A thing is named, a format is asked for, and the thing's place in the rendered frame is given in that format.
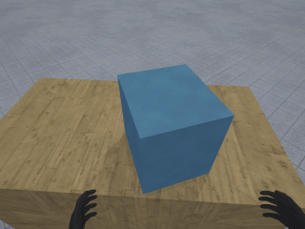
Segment robot left hand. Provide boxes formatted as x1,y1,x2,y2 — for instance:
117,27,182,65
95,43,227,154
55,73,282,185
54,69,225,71
69,189,97,229

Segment pedestal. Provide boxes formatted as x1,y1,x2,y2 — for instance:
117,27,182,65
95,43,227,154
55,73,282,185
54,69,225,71
0,77,305,229

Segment robot right hand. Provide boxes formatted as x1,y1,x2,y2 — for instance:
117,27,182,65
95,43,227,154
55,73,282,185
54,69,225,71
258,190,305,229

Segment carton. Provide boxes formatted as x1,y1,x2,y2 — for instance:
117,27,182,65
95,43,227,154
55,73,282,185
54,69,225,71
117,64,234,195

